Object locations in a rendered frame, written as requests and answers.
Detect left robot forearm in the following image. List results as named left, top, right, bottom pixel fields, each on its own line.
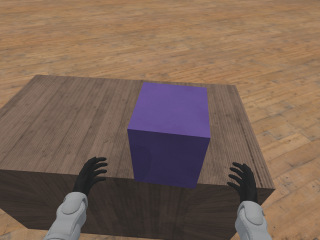
left=43, top=192, right=88, bottom=240

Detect right robot hand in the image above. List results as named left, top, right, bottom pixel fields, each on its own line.
left=227, top=162, right=258, bottom=204

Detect carton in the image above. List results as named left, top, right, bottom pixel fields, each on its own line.
left=127, top=82, right=211, bottom=189

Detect left robot hand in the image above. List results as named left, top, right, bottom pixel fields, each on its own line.
left=72, top=156, right=108, bottom=197

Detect pedestal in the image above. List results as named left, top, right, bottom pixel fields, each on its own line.
left=0, top=74, right=276, bottom=240

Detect right robot forearm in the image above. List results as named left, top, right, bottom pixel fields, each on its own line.
left=235, top=201, right=273, bottom=240

